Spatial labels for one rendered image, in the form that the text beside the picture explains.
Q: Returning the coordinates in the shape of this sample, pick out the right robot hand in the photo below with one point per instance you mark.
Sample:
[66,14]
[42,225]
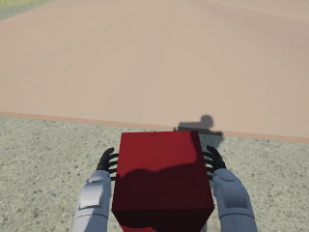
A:
[216,160]

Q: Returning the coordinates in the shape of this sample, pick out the right robot forearm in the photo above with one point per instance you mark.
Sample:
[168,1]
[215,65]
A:
[234,206]

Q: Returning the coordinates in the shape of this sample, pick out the left robot hand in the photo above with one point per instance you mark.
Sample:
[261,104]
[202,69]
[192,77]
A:
[105,163]

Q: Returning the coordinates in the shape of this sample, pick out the left robot forearm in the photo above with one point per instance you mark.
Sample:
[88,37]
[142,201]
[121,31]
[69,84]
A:
[93,202]

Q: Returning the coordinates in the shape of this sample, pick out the carton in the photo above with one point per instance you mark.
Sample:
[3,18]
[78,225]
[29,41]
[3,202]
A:
[162,183]

